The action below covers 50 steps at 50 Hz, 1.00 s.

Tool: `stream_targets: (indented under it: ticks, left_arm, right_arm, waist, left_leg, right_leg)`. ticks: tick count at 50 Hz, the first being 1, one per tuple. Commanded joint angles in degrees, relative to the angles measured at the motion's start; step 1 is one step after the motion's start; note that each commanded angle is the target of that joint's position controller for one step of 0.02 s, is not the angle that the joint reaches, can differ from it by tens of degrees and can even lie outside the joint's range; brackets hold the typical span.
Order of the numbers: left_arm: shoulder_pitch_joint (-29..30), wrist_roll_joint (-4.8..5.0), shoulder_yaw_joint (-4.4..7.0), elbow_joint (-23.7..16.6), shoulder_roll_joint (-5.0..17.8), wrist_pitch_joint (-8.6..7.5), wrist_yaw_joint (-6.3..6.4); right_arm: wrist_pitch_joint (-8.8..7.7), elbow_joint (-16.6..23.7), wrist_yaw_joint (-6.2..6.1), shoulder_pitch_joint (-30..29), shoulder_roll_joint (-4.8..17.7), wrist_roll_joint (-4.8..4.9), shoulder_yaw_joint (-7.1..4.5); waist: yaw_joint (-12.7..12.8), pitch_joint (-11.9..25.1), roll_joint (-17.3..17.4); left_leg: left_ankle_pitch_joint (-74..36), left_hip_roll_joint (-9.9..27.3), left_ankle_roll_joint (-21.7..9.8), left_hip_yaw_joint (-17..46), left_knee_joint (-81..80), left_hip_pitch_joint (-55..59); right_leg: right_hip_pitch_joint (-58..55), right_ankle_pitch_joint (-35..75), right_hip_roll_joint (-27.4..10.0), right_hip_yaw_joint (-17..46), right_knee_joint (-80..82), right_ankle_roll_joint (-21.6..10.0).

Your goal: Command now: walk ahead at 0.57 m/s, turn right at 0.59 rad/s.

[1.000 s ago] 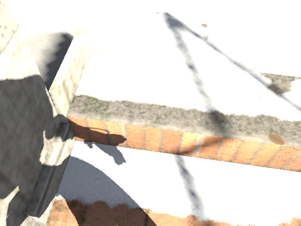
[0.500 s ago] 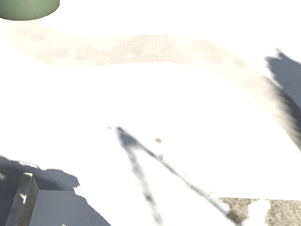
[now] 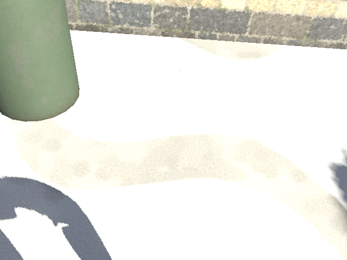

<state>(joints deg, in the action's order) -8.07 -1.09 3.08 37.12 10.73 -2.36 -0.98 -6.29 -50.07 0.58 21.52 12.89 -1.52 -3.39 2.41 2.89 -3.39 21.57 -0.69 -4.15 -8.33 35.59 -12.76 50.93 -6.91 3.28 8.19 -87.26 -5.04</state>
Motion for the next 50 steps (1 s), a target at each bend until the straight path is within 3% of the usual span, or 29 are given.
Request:
stream_targets:
  ticks: [1, 3, 6, 7, 8, 9, 10, 11, 12, 13, 14, 16, 17, 18, 19, 20, 22, 24, 27, 28, 30, 31, 34, 36, 38, 39, 41, 44, 50]
  left_arm:
    - [-0.8, 2.3, 2.49, -1.2, 8.3, -4.63, -4.05]
    - [-6.2, 2.64, 2.68, 1.5, 7.1, -6.47, -7.08]
    - [-12.2, 3.03, 3.05, 3.1, 8.8, -3.87, -5.64]
    - [-18.8, 2.08, 3.64, 4.9, 10.6, -3.0, -4.84]
    - [-29.9, 0.28, 3.8, 9.8, 10.6, -2.95, -3.26]
    - [-41.4, -3.07, 3.49, 15.9, 7.8, -3.94, -0.95]
    - [-41.0, -5.05, 4.31, 14.6, 13.7, -4.92, -0.16]
    - [-33.5, -4.28, 5.82, 9.4, 20.7, -4.77, -0.56]
    - [-23.2, -3.73, 5.15, 6.2, 15.9, -5.41, -0.68]
    - [-18.9, -1.72, 3.89, 4.5, 11.7, -5.65, -0.47]
    - [-13.6, 0.05, 2.58, 3.7, 9.4, -4.85, -1.09]
    - [-12.3, -0.27, 1.56, 2.8, 11.0, -4.83, -2.58]
    - [-11.7, -0.63, 2.43, 3.1, 13.6, -5.06, -2.96]
    - [-3.3, 4.29, 6.33, -2.2, 20.0, -2.64, -0.05]
    - [-4.3, 4.06, 6.43, -1.8, 22.1, -1.19, 1.54]
    - [-7.0, 3.93, 7.01, 0.0, 22.3, 0.48, 2.04]
    - [-8.4, 4.2, 6.35, 0.6, 18.7, 1.95, 3.44]
    - [-8.7, 5.46, 4.92, 0.0, 11.9, 3.23, 3.21]
    - [-12.9, 2.3, 2.37, 0.4, 3.6, 2.88, 3.22]
    - [-19.4, 2.09, 2.68, -3.3, 8.1, 2.37, 1.83]
    - [-16.9, 1.73, 2.95, 1.4, 11.0, 3.19, 2.21]
    - [-15.0, 1.47, 2.18, 2.2, 8.3, 3.87, 2.2]
    - [-6.1, 0.62, 0.56, -1.9, 4.7, 2.49, 2.28]
    - [-8.1, 1.69, 1.59, -2.3, 6.9, 2.6, 2.61]
    - [-9.8, 0.79, 2.96, -3.5, 12.2, 2.94, 2.93]
    - [-11.7, -1.04, 4.54, -1.1, 18.2, 3.28, 2.61]
    - [-6.5, -2.29, 3.81, -3.7, 15.0, 2.92, 2.93]
    - [1.8, 1.38, 2.26, -4.9, 9.2, 1.59, 3.51]
    - [2.6, 1.25, 4.04, -3.2, 12.3, 2.56, 3.74]
  right_arm:
    - [-3.55, 9.8, 2.03, -16.7, 4.4, -4.98, -0.46]
    - [-2.25, 13.5, 1.07, -16.4, 12.5, -3.94, -3.79]
    - [-0.32, 12.7, 0.18, -9.2, 18.1, -3.27, -5.64]
    - [0.01, 14.2, -0.77, -8.1, 16.6, -5.09, -5.1]
    - [0.7, 15.7, -0.45, -7.6, 11.8, -7.37, -3.88]
    - [1.25, 17.1, 1.47, -12.6, 5.2, -4.88, -2.25]
    - [0.87, 21.8, 3.16, -11.7, -5.3, -2.11, 0.89]
    - [-0.68, 22.3, 2.71, -2.1, -4.3, -1.61, 1.21]
    - [-2.22, 24.4, 1.27, -9.3, 7.6, 0.79, -0.78]
    - [-1.91, 26.2, -0.24, -15.0, 10.5, 0.13, -1.2]
    - [-0.48, 25.3, -1.78, -13.4, 10.4, -1.66, -1.33]
    - [-0.6, 24.7, -2.7, -10.5, 7.7, -3.34, -0.1]
    - [-0.62, 23.2, -2.31, -9.5, 7.2, -1.99, 0.59]
    - [0.26, 27.0, -5.12, -27.1, 6.1, 5.05, -1.01]
    - [1.27, 26.7, -5.95, -27.6, 4.6, 4.74, -0.05]
    - [2.53, 25.6, -5.93, -23.5, 3.0, 4.87, 0.13]
    - [3.59, 22.6, -6.84, -19.1, 4.9, 5.45, -0.81]
    - [3.98, 21.4, -5.56, -20.4, 5.6, 3.47, -1.72]
    - [4.15, 19.0, -2.87, -9.9, 6.5, -0.74, -1.54]
    - [3.9, 18.4, -2.2, -14.6, 10.6, -1.42, -2.21]
    - [3.9, 18.3, -2.78, -20.4, 0.2, 0.84, 0.73]
    - [4.7, 17.7, -2.22, -21.1, -0.1, 0.92, 1.38]
    - [7.14, 16.1, -2.23, -19.5, 7.3, 1.58, -1.13]
    - [7.06, 15.5, -2.02, -15.5, 9.2, 1.88, -1.57]
    - [5.62, 16.0, -0.53, -16.3, 7.7, 2.96, -1.12]
    - [4.96, 18.1, 0.14, -16.1, 6.6, 4.28, -1.28]
    - [4.35, 17.5, 0.41, -15.5, 9.8, 3.74, -2.74]
    - [6.94, 14.9, -1.3, -9.7, 7.6, 3.02, -2.63]
    - [8.79, 17.9, -1.41, -13.8, 4.8, 3.29, -1.21]
  waist:
    - [2.7, 1.0, 12.8]
    - [2.0, -1.0, 10.4]
    - [3.6, -5.3, 9.0]
    - [4.8, -5.3, 6.5]
    - [6.1, -2.8, 1.0]
    - [12.7, -1.5, -8.7]
    - [7.4, 8.7, -11.2]
    - [3.7, 19.9, -9.9]
    - [7.0, 11.9, -2.5]
    - [6.4, 8.1, 3.3]
    - [1.1, 6.0, 6.7]
    - [-5.5, 0.7, 1.3]
    - [-6.1, 1.3, 3.0]
    - [-2.6, -4.3, 17.3]
    - [-3.5, -1.7, 16.5]
    - [-5.1, 1.7, 7.0]
    - [-5.3, 5.4, -0.8]
    - [-4.9, 3.7, -4.4]
    - [-4.9, 12.7, 4.5]
    - [2.6, 17.7, 18.0]
    - [1.0, 11.2, 11.3]
    - [1.1, 8.7, 8.0]
    - [0.0, 1.8, 8.5]
    - [1.2, 3.0, 11.3]
    - [2.6, 4.4, 11.8]
    - [1.0, 6.2, -5.2]
    - [1.2, 4.2, -9.5]
    - [-2.4, -0.1, -4.0]
    - [-1.2, 0.1, -6.8]
  left_leg:
    - [-33.4, 3.0, 7.5, -6.0, -23.7, -11.9]
    - [-54.2, 4.5, 10.3, -9.6, -21.2, -10.4]
    - [-73.2, 10.2, 12.5, -6.3, -11.6, 7.9]
    - [-78.2, 11.0, 16.6, -6.1, -6.7, 10.4]
    - [-56.1, 10.1, 18.2, -3.2, 9.1, 6.5]
    - [-3.9, -0.4, 18.2, -1.5, 33.4, -5.1]
    - [14.0, -7.5, 18.9, 7.8, 54.3, -27.0]
    - [14.5, -4.8, 20.1, 20.1, 59.8, -35.0]
    - [16.2, -1.8, 21.4, 23.9, 59.5, -46.6]
    - [14.5, 0.1, 19.9, 22.3, 53.1, -45.4]
    - [10.9, 1.9, 16.2, 21.0, 43.5, -36.6]
    - [9.2, 2.8, 13.5, 16.2, 31.9, -16.4]
    - [3.1, 2.5, 13.0, 12.4, 26.8, -11.4]
    - [0.1, -3.5, 10.6, 11.7, 17.3, -15.2]
    - [-3.5, -5.7, 10.8, 13.5, 11.4, -11.8]
    - [-7.3, -7.7, 10.3, 14.1, 7.1, -7.7]
    - [-12.9, -6.9, 11.0, 16.4, -0.3, -5.0]
    - [-22.2, -6.2, 9.5, 16.6, -10.1, 2.7]
    - [-47.4, 18.3, -4.2, 32.9, -9.6, 18.6]
    - [-39.6, 29.7, -14.2, 51.5, -14.9, 15.1]
    - [-17.0, 18.6, -10.8, 42.0, -15.0, 6.9]
    - [-14.0, 12.7, -7.4, 36.3, -15.4, 0.9]
    - [-16.5, 3.9, -5.2, 28.4, -16.5, -12.8]
    - [-13.6, 4.1, -4.5, 31.1, -16.1, -12.4]
    - [-4.6, 1.5, -0.3, 30.3, -10.9, -19.1]
    - [-1.0, -3.0, 2.5, 18.7, -0.8, -23.8]
    - [9.2, -1.2, 4.9, 13.4, 20.4, -29.6]
    - [6.3, 1.9, 6.9, 12.3, 33.2, -32.6]
    - [-2.6, 4.5, 7.9, 6.2, 13.7, -22.8]
  right_leg:
    - [-20.8, 12.5, -2.4, -9.4, 21.7, 0.6]
    - [-32.2, 11.6, 0.7, -13.3, 35.1, 4.1]
    - [-28.5, 14.0, 2.4, -13.6, 49.5, 5.6]
    - [-34.0, 17.0, 2.4, -13.3, 53.1, 4.0]
    - [-45.9, 24.5, 1.7, -7.2, 57.4, 2.5]
    - [-60.6, 33.0, 1.3, -3.2, 69.6, -3.9]
    - [-84.0, 63.8, -6.0, 11.4, 56.2, -14.8]
    - [-90.8, 75.7, -17.8, 26.8, 55.1, -25.2]
    - [-84.6, 61.4, -21.9, 29.8, 54.6, -24.3]
    - [-73.0, 51.4, -19.4, 26.2, 57.3, -21.7]
    - [-58.4, 44.0, -15.5, 24.3, 62.9, -19.2]
    - [-33.4, 45.2, -8.4, 21.5, 68.6, -16.7]
    - [-28.0, 42.0, -5.2, 19.4, 69.3, -14.9]
    - [-20.4, 33.0, -4.9, 25.0, 66.7, -12.2]
    - [-18.6, 28.4, -4.5, 26.0, 66.3, -11.4]
    - [-20.1, 24.0, -2.5, 24.8, 65.0, -9.3]
    - [-23.4, 11.7, -1.7, 23.8, 62.3, -4.8]
    - [-19.8, -3.3, 1.6, 22.9, 59.7, -0.9]
    - [-11.8, -34.0, 8.7, 7.7, 29.1, 4.2]
    - [-10.9, -32.3, 3.5, 5.3, 19.8, 6.0]
    - [-13.9, -23.8, -2.5, 4.0, 17.2, 9.8]
    - [-18.1, -22.0, -4.1, 1.2, 24.5, 10.1]
    - [-33.8, -12.5, -0.8, -7.0, 48.3, 8.4]
    - [-40.7, -8.8, 1.9, -8.0, 56.3, 6.4]
    - [-50.2, -8.1, -7.2, -1.8, 59.2, 2.8]
    - [-48.6, -6.4, -17.2, 6.8, 62.1, -2.5]
    - [-46.8, 11.1, -26.8, 14.2, 66.7, -9.8]
    - [-45.8, 18.8, -22.4, 4.5, 66.5, -6.3]
    - [-43.2, 15.9, -20.3, -8.4, 64.8, -3.6]
